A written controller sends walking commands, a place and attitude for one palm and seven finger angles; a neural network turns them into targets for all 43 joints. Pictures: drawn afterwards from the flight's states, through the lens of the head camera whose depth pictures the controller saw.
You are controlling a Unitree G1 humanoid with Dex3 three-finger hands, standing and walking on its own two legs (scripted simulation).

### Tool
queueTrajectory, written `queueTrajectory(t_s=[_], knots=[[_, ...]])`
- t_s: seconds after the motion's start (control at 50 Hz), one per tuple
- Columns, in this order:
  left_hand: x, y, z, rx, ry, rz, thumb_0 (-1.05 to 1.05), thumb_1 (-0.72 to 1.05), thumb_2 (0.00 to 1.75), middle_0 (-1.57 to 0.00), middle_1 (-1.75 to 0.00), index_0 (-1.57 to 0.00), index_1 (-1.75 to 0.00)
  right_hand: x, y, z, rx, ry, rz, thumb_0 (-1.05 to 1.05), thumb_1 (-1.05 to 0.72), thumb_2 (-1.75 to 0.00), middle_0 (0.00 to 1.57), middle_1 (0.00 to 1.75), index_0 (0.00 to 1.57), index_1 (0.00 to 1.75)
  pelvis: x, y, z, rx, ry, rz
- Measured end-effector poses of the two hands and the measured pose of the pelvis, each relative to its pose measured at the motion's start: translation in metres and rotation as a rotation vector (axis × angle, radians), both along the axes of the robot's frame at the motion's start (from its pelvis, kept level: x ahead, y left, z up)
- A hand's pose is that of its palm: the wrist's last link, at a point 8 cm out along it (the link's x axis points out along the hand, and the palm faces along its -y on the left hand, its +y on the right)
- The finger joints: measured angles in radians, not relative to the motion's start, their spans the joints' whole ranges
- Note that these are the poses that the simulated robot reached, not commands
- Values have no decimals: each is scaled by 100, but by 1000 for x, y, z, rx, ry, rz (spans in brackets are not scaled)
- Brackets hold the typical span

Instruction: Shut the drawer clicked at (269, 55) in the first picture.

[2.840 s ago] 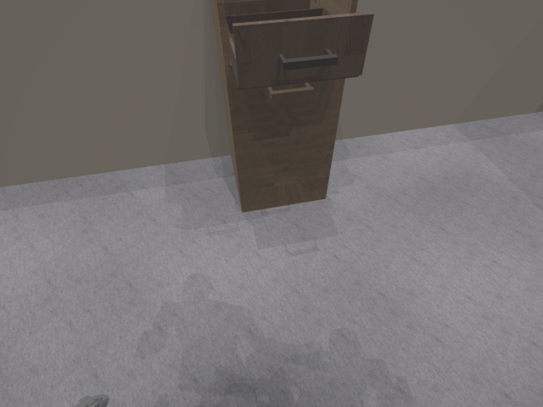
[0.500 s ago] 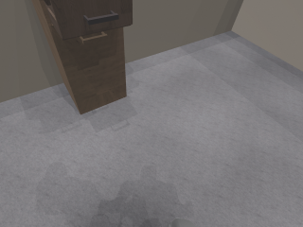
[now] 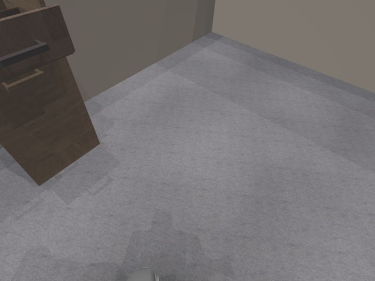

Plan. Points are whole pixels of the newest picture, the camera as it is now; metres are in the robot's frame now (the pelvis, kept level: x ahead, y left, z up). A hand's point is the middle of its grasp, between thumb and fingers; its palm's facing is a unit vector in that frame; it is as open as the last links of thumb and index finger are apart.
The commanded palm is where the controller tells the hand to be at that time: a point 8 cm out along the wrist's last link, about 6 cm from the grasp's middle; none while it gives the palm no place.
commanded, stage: walk to a spot facing it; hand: left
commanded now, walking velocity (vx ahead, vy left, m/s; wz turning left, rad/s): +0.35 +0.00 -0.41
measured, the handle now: (21, 51) +0.75 +0.61 +0.07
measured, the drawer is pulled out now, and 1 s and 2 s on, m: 0.17 0.17 0.17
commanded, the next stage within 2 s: turn to face it in 0.94 s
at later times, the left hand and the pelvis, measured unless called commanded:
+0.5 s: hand (146, 203) +0.35 +0.14 -0.16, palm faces -0.31 -0.94 -0.17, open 7.4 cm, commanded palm none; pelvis +0.19 +0.00 +0.00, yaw -16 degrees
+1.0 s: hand (162, 184) +0.43 +0.11 -0.18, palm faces -0.22 -0.96 -0.17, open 7.3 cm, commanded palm none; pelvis +0.40 -0.08 +0.00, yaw -19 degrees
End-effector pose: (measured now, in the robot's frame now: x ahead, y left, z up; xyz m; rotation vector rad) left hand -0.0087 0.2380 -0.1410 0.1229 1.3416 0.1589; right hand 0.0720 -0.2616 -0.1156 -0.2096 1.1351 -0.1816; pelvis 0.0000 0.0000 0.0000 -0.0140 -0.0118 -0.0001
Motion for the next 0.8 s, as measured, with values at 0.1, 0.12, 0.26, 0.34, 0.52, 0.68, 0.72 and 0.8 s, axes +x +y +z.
queueTrajectory(t_s=[0.1,0.12,0.26,0.34,0.52,0.68,0.72,0.8], knots=[[31,28,-26,-20,68,-17,1,90,90,-20,-30,-21,-30,50,28,-1,-33,-100,-10,0,-91,-90,20,30,20,30,40,24,-17,-14,-8,-64],[43,34,-28,-18,76,-31,1,91,90,-20,-30,-21,-30,52,32,-1,-35,-105,-24,0,-91,-90,20,30,20,30,46,27,-17,-13,-12,-81],[162,44,-3,-8,-47,-135,1,91,90,-19,-30,-20,-30,20,62,0,14,50,-182,0,-92,-90,20,30,20,30,94,33,4,-5,-1,-158],[231,29,9,-10,-112,-206,1,91,90,-19,-30,-20,-30,-6,71,-3,51,167,-279,0,-93,-90,20,30,20,30,123,30,10,3,8,-200],[382,-58,11,-36,-189,-416,1,91,90,-19,-30,-20,-30,-41,82,-16,161,405,-475,0,-91,-90,20,30,20,30,195,-6,-1,24,10,-286],[452,-123,0,-46,-265,-436,1,91,90,-19,-30,-20,-30,27,34,-38,198,425,-506,1,-91,-90,20,30,20,30,257,-58,-16,9,-6,-317],[449,-125,2,-39,-222,-417,0,91,90,-20,-30,-20,-30,70,11,-35,169,337,-486,1,-91,-90,20,30,20,30,273,-65,-9,3,-3,-324],[454,-110,9,10,-183,-369,-2,95,90,-20,-30,-21,-30,161,-29,-25,118,156,-435,1,-91,-90,20,30,19,30,304,-75,1,-5,8,-329]])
